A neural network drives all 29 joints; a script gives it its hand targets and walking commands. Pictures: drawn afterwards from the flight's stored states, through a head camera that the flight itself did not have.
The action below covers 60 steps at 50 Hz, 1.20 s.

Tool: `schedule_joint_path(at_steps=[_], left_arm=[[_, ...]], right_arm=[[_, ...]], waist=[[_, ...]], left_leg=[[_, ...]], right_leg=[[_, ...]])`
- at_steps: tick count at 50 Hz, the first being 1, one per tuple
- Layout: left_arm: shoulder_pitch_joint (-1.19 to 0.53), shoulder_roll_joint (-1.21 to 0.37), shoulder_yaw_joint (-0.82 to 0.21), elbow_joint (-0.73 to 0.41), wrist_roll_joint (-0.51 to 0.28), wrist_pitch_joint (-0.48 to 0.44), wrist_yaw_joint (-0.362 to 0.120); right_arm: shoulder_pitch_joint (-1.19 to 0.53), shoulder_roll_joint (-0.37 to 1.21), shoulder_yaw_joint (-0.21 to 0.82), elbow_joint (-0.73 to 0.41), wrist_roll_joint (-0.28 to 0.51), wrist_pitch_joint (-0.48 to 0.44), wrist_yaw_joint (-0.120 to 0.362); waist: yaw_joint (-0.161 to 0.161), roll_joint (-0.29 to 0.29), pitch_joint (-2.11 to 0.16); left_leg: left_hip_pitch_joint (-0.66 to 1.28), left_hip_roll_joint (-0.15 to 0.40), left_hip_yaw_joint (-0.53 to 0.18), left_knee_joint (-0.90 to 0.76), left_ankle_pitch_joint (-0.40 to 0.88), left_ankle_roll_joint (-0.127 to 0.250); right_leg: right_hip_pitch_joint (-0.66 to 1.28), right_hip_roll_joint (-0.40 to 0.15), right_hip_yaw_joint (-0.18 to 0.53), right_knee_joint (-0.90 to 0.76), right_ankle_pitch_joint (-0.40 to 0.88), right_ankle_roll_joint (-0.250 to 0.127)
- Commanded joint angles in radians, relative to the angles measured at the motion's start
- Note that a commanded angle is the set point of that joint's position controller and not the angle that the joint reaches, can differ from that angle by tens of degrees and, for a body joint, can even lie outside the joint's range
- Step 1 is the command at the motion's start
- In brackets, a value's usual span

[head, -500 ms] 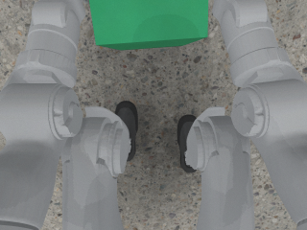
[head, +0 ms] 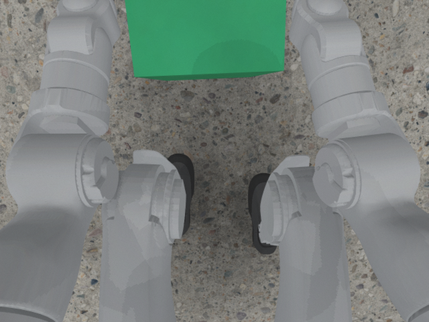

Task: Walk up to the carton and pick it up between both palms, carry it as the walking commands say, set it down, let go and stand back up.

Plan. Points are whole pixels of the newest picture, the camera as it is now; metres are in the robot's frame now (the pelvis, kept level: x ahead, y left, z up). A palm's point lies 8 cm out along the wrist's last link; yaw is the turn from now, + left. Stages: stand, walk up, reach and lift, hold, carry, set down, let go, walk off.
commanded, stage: reach and lift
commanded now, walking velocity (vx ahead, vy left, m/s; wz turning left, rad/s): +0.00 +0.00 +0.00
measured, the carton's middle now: out of the picture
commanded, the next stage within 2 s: none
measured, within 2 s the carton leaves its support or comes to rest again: neither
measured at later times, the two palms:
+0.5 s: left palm out of the picture +0.53 +0.19 -0.08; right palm out of the picture +0.55 -0.07 -0.08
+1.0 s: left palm out of the picture +0.52 +0.19 -0.01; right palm out of the picture +0.54 -0.08 -0.01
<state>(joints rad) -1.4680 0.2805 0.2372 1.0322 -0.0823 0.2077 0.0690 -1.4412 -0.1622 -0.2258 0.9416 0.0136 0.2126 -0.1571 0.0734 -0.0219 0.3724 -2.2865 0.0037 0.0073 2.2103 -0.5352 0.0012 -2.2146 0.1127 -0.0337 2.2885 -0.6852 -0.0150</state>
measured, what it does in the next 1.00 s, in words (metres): rises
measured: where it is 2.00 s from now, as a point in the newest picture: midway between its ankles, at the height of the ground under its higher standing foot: (221, 217)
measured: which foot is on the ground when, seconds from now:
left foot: down 0.00-1.00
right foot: down 0.00-1.00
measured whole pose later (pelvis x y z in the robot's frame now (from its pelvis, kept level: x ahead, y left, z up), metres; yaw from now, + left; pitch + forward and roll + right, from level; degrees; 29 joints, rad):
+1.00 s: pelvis +0.00 +0.00 +0.08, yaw +0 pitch +42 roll -1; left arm -1.25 0.06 0.47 0.72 0.20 0.35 0.09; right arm -1.25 -0.01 -0.43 0.73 -0.18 0.33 -0.12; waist 0.05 -0.03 0.07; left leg -2.16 -0.03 -0.02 1.92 -0.49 0.00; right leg -2.08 0.10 -0.02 1.98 -0.63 0.00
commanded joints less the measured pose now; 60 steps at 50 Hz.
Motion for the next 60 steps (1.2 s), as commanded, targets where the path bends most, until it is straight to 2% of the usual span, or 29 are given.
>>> schedule_joint_path(at_steps=[1, 12, 17, 27, 39, 47, 60], left_arm=[[-0.538, -1.037, -0.289, -0.193, -0.071, -0.004, -0.285], [-0.569, -1.090, -0.283, -0.239, 0.014, 0.057, -0.271], [-0.558, -1.118, -0.292, -0.261, 0.038, 0.079, -0.263], [-0.485, -1.170, -0.274, -0.257, 0.085, 0.108, -0.257], [-0.447, -1.208, -0.319, -0.325, 0.083, 0.127, -0.253], [-0.385, -1.226, -0.262, -0.278, 0.136, 0.142, -0.257], [-0.340, -1.264, -0.217, -0.257, 0.185, 0.157, -0.266]], right_arm=[[-0.617, 1.021, 0.362, -0.153, 0.081, -0.011, 0.274], [-0.610, 1.044, 0.283, -0.124, 0.018, 0.036, 0.284], [-0.601, 1.064, 0.275, -0.133, 0.003, 0.054, 0.294], [-0.549, 1.069, 0.256, -0.136, -0.031, 0.071, 0.308], [-0.513, 1.130, 0.314, -0.218, -0.019, 0.089, 0.289], [-0.459, 1.145, 0.282, -0.195, -0.057, 0.103, 0.285], [-0.411, 1.178, 0.236, -0.190, -0.109, 0.118, 0.287]], waist=[[0.047, -0.066, -1.278], [0.017, 0.014, -1.312], [0.017, 0.032, -1.360], [-0.001, 0.035, -1.357], [0.005, 0.018, -1.534], [0.012, 0.006, -1.450], [0.002, 0.002, -1.447]], left_leg=[[0.715, -0.105, 0.040, -0.103, 0.429, 0.008], [0.791, -0.113, 0.045, -0.182, 0.346, -0.002], [0.839, -0.121, 0.043, -0.218, 0.358, -0.005], [0.877, -0.134, 0.027, -0.274, 0.388, -0.010], [0.942, -0.144, 0.035, -0.320, 0.461, -0.017], [0.907, -0.147, 0.035, -0.390, 0.406, -0.013], [0.931, -0.153, 0.034, -0.489, 0.338, -0.012]], right_leg=[[0.518, 0.067, 0.013, -0.230, 0.420, 0.015], [0.436, 0.069, -0.010, -0.293, 0.301, 0.010], [0.424, 0.070, -0.018, -0.317, 0.298, 0.011], [0.388, 0.075, -0.027, -0.366, 0.305, 0.013], [0.530, 0.087, -0.015, -0.423, 0.398, 0.026], [0.541, 0.083, -0.003, -0.499, 0.362, 0.029], [0.584, 0.081, 0.002, -0.604, 0.313, 0.035]])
